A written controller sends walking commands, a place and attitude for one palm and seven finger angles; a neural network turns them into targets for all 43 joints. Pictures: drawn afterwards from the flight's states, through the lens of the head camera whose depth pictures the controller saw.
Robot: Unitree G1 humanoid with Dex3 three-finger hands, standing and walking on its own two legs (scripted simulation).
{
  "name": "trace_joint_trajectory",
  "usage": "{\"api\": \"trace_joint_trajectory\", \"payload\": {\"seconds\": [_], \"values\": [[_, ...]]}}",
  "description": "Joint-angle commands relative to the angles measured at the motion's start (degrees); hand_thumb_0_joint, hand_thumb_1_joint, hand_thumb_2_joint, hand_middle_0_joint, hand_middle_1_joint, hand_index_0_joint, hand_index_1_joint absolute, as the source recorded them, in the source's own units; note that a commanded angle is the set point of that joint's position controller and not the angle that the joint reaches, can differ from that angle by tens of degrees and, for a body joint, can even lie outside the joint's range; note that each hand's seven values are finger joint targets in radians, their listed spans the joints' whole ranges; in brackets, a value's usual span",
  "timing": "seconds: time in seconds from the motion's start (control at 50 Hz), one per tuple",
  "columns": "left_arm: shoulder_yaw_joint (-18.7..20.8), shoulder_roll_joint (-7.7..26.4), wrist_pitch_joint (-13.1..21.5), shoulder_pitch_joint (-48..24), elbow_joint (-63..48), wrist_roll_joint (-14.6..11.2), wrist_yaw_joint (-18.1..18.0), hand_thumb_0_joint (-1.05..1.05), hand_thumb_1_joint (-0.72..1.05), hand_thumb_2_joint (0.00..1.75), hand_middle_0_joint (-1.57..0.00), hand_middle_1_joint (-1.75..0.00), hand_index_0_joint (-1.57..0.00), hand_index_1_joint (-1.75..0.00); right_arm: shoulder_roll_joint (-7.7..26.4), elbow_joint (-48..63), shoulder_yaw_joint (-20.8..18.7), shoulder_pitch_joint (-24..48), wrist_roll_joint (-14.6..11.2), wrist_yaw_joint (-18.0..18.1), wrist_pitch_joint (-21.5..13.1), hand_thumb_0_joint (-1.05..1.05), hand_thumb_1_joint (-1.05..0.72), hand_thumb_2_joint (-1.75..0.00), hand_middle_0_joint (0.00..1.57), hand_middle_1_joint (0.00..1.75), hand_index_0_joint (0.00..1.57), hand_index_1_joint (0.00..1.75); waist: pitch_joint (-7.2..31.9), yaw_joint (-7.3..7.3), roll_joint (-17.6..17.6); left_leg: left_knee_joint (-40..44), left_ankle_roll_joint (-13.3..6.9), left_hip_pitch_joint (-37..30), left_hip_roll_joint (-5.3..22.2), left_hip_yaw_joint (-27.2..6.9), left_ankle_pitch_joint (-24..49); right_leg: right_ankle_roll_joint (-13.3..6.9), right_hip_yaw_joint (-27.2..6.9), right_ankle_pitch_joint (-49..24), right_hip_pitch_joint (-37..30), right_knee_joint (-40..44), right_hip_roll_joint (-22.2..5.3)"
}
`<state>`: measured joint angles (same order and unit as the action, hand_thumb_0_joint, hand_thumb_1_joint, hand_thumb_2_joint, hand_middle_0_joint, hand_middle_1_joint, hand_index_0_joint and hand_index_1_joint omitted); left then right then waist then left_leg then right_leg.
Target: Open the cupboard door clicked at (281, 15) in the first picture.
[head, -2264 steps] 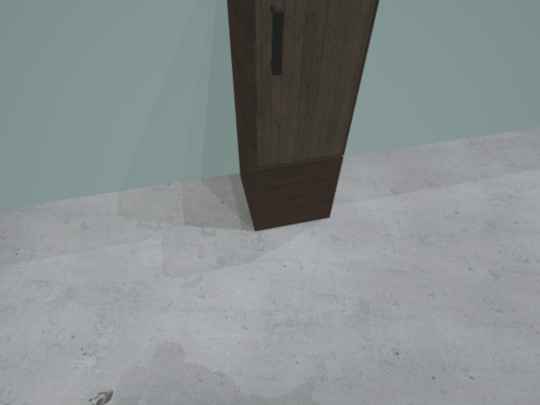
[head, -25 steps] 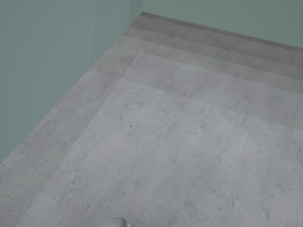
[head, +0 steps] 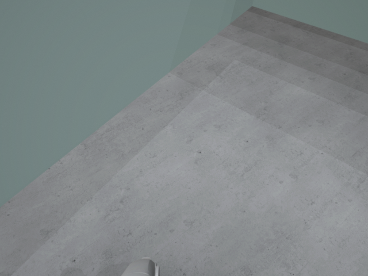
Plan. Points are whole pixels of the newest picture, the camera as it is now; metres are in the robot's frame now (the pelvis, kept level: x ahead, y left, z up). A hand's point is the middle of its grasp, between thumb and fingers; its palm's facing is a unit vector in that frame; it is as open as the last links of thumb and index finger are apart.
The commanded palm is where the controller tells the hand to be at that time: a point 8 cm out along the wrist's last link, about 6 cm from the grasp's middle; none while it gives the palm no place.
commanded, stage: turn to face it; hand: left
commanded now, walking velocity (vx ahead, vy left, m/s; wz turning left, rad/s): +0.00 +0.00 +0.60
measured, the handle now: out of the picture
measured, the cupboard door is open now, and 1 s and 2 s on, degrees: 52 52 52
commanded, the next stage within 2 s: none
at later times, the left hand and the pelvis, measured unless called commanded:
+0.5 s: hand out of the picture +0.07 +0.19 -0.15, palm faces +0.30 -0.91 -0.29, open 7.4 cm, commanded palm none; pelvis +0.04 -0.04 -0.01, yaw +18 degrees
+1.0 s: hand out of the picture +0.02 +0.20 -0.16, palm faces +0.57 -0.78 -0.26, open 7.4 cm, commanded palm none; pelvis +0.06 -0.03 +0.00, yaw +35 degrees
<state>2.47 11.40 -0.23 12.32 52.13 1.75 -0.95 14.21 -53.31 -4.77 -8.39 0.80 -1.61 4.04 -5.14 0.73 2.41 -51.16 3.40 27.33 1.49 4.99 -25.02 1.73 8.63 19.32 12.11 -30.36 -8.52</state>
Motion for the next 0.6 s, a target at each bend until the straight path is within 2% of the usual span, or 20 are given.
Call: {"api": "trace_joint_trajectory", "payload": {"seconds": [0.0, 0.02, 0.04, 0.06, 0.08, 0.1, 0.12, 0.14, 0.18, 0.26, 0.32, 0.34, 0.36, 0.38, 0.4, 0.42, 0.44, 0.46, 0.5, 0.58], "values": [[3.7, 13.1, 1.2, 5.5, -1.4, -0.1, -0.4, 0.00, 0.90, 0.90, -0.20, -0.30, -0.20, -0.30, 1.4, 6.3, 0.7, 4.4, -0.3, -0.2, -2.7, 0.00, -0.90, -0.90, 0.20, 0.30, 0.20, 0.30, 8.8, -2.97, 9.9, 15.8, -0.8, -3.3, -2.9, 4.3, 3.9, -4.7, -2.6, -49.5, -12.8, -2.7, -10.4], [3.8, 13.5, 1.3, 4.4, -1.8, -0.5, -0.2, 0.00, 0.90, 0.90, -0.20, -0.30, -0.20, -0.30, 2.9, 5.8, 0.4, 1.6, 0.0, 0.0, -2.8, 0.00, -0.90, -0.90, 0.20, 0.30, 0.20, 0.30, 9.9, -1.12, 9.2, 20.7, -1.3, -9.0, -3.3, 4.3, 9.5, -3.2, -1.0, -49.1, -10.1, -6.3, -9.8], [3.7, 13.1, 1.2, 3.1, -2.6, -0.9, -0.1, 0.00, 0.90, 0.90, -0.20, -0.30, -0.20, -0.30, 5.5, 4.5, -0.3, -3.0, 0.3, 0.2, -3.2, 0.00, -0.90, -0.90, 0.20, 0.30, 0.20, 0.30, 12.9, 1.71, 5.1, 25.7, -2.5, -19.2, -0.9, 2.3, 20.8, -1.0, 0.7, -43.2, -4.1, -13.8, -9.3], [3.1, 9.7, 1.0, 2.2, -4.7, -1.4, 0.3, 0.00, 0.90, 0.90, -0.20, -0.30, -0.20, -0.30, 11.7, 3.9, -2.0, -7.2, 0.8, 0.6, -3.7, 0.00, -0.90, -0.90, 0.20, 0.30, 0.20, 0.30, 16.9, 3.93, -9.6, 25.1, -8.8, -32.3, 12.7, -15.0, 41.0, 2.8, 2.3, -14.6, 12.0, -26.0, -2.7], [1.8, 6.5, 0.7, -1.9, -7.2, -1.5, 0.2, 0.00, 0.90, 0.90, -0.20, -0.30, -0.20, -0.30, 16.3, 2.8, -3.1, -12.2, 0.2, 1.3, -3.6, 0.00, -0.90, -0.90, 0.20, 0.30, 0.20, 0.30, 18.4, 6.48, -19.9, 25.5, -17.7, -35.6, 23.7, -29.2, 67.8, 4.3, -2.4, 19.4, 22.3, -37.2, 2.4], [1.9, 8.3, -0.3, -4.5, -8.3, -0.9, -0.3, 0.00, 0.90, 0.90, -0.20, -0.30, -0.20, -0.30, 15.7, 1.9, -2.8, -13.2, 0.1, 1.5, -3.1, 0.00, -0.90, -0.90, 0.20, 0.30, 0.20, 0.30, 17.2, 6.30, -11.3, 24.4, -18.6, -33.6, 24.1, -24.5, 61.3, 3.3, -8.2, 18.4, 23.1, -40.0, 1.0], [2.2, 7.4, -0.4, -5.4, -8.2, -0.8, -0.7, 0.00, 0.90, 0.90, -0.20, -0.30, -0.20, -0.30, 14.4, 2.6, -2.4, -10.4, 0.5, 1.8, -3.4, 0.00, -0.90, -0.90, 0.20, 0.30, 0.20, 0.30, 13.7, 5.26, -10.3, 26.0, -17.4, -27.8, 21.5, -22.3, 50.8, 3.3, -8.0, 15.5, 23.0, -38.8, 0.9], [2.4, 6.8, -0.7, -5.2, -6.8, -0.8, -0.5, 0.00, 0.90, 0.90, -0.20, -0.30, -0.20, -0.30, 13.1, 3.6, -2.2, -6.3, 0.6, 2.2, -3.5, 0.00, -0.90, -0.90, 0.20, 0.30, 0.20, 0.30, 11.4, 3.66, -14.2, 27.1, -15.7, -22.6, 18.1, -21.8, 43.1, 3.3, -8.9, 12.8, 21.8, -37.2, 0.9], [2.6, 7.0, -1.5, -3.0, -5.3, -0.9, 0.3, 0.00, 0.90, 0.90, -0.20, -0.30, -0.20, -0.30, 11.4, 5.0, -1.5, -0.3, 0.7, 2.4, -3.2, 0.00, -0.90, -0.90, 0.20, 0.30, 0.20, 0.30, 7.5, 0.81, -15.6, 29.1, -12.5, -16.0, 13.7, -17.4, 32.5, 3.2, -8.5, 8.3, 17.8, -32.2, 2.0], [2.6, 6.1, -1.2, -0.9, -4.6, -1.0, 0.8, 0.00, 0.90, 0.90, -0.20, -0.30, -0.20, -0.30, 11.5, 5.7, -1.8, 1.6, 1.0, 2.1, -2.9, 0.00, -0.90, -0.90, 0.20, 0.30, 0.20, 0.30, 8.2, -0.30, -13.2, 28.9, -11.0, -11.3, 10.9, -17.3, 23.2, 2.7, -5.5, 6.3, 8.9, -17.5, 5.7], [3.1, 7.0, -0.3, 5.1, -3.4, -0.9, 0.7, 0.00, 0.90, 0.90, -0.20, -0.30, -0.20, -0.30, 11.0, 6.7, -2.2, 4.5, 0.5, 1.9, -2.2, 0.00, -0.90, -0.90, 0.20, 0.30, 0.20, 0.30, 8.2, -3.47, -8.6, 24.0, -8.4, -3.3, 7.8, -17.3, 14.8, 2.4, -4.0, -4.1, -3.6, -0.6, 7.0], [3.8, 10.3, 0.4, 6.9, -3.4, -0.2, 0.2, 0.00, 0.90, 0.90, -0.20, -0.30, -0.20, -0.30, 8.1, 7.4, -1.9, 4.5, -0.1, 1.6, -2.2, 0.00, -0.90, -0.90, 0.20, 0.30, 0.20, 0.30, 8.1, -4.65, 0.9, 16.1, -5.0, 2.4, 2.4, -13.1, 7.3, 0.7, -11.2, -2.3, -8.7, 9.7, -0.1], [4.8, 16.3, 0.9, 7.0, -3.9, 0.5, -0.3, 0.00, 0.90, 0.90, -0.20, -0.30, -0.20, -0.30, 3.8, 8.7, -1.2, 4.1, -0.4, 1.2, -2.3, 0.00, -0.90, -0.90, 0.20, 0.30, 0.20, 0.30, 7.2, -5.15, 18.4, -0.5, -0.7, 10.0, -5.6, -4.1, -7.5, -5.7, -30.5, -5.0, -9.8, 16.7, -16.6], [4.2, 16.7, 0.7, 6.3, -4.5, -0.1, -0.7, 0.00, 0.90, 0.90, -0.20, -0.30, -0.20, -0.30, 6.3, 8.8, -1.5, 5.2, -0.1, 0.9, -2.0, 0.00, -0.90, -0.90, 0.20, 0.30, 0.20, 0.30, 6.9, -5.32, 16.5, -13.7, -1.5, 8.2, -2.4, -7.8, -11.4, -10.0, -31.8, -7.1, -3.1, 17.0, -21.1], [3.8, 14.5, 0.5, 1.8, -5.7, -0.2, -0.8, 0.00, 0.90, 0.90, -0.20, -0.30, -0.20, -0.30, 5.3, 8.9, -1.5, 3.7, -0.1, 0.5, -1.8, 0.00, -0.90, -0.90, 0.20, 0.30, 0.20, 0.30, 5.4, -2.49, 8.3, -16.6, -1.8, 6.2, -0.8, -8.9, -7.5, -10.8, -25.0, -4.9, 0.8, 16.3, -19.1], [3.6, 12.3, 0.6, -0.2, -6.1, -0.1, -1.0, 0.00, 0.90, 0.90, -0.20, -0.30, -0.20, -0.30, 4.7, 7.2, -1.5, 4.1, 0.1, 0.5, -1.3, 0.00, -0.90, -0.90, 0.20, 0.30, 0.20, 0.30, 5.1, -1.63, 12.1, -19.9, -1.3, 7.3, -0.1, -7.5, -5.1, -9.5, -23.0, -9.6, 0.1, 14.4, -15.1], [2.9, 11.0, 0.6, -1.5, -6.1, -0.3, -0.9, 0.00, 0.90, 0.90, -0.20, -0.30, -0.20, -0.30, 4.9, 6.1, -1.4, 3.0, 0.2, 0.2, -1.0, 0.00, -0.90, -0.90, 0.20, 0.30, 0.20, 0.30, 5.3, -0.43, 12.5, -21.2, -0.5, 7.1, 0.7, -6.6, -2.1, -8.1, -16.2, -15.7, -1.0, 12.2, -12.1], [2.5, 10.1, 0.7, -1.8, -6.3, -0.4, -0.8, 0.00, 0.90, 0.90, -0.20, -0.30, -0.20, -0.30, 4.3, 6.0, -1.2, 2.5, 0.2, 0.0, -0.9, 0.00, -0.90, -0.90, 0.20, 0.30, 0.20, 0.30, 5.1, -0.27, 12.8, -19.7, 0.0, 6.2, 0.8, -5.3, -0.8, -7.3, -11.5, -20.5, -1.1, 11.4, -10.9], [2.6, 10.0, 0.8, -0.4, -5.8, -0.1, -0.8, 0.00, 0.90, 0.90, -0.20, -0.30, -0.20, -0.30, 2.9, 6.0, -0.7, 3.3, -0.2, -0.3, -0.7, 0.00, -0.90, -0.90, 0.20, 0.30, 0.20, 0.30, 5.9, -0.74, 10.8, -12.4, 0.4, 3.7, 0.5, -2.9, -0.4, -6.6, -7.1, -25.2, -3.3, 10.2, -10.2], [3.5, 12.3, 0.9, 3.3, -4.4, 0.2, -0.8, 0.00, 0.90, 0.90, -0.20, -0.30, -0.20, -0.30, 1.2, 6.7, 0.3, 5.8, -0.4, -0.5, -1.6, 0.00, -0.90, -0.90, 0.20, 0.30, 0.20, 0.30, 7.9, -3.22, 8.6, 4.9, 0.3, -0.3, -0.1, 0.9, -1.5, -7.4, -5.0, -32.6, -9.5, 5.8, -12.2]]}}
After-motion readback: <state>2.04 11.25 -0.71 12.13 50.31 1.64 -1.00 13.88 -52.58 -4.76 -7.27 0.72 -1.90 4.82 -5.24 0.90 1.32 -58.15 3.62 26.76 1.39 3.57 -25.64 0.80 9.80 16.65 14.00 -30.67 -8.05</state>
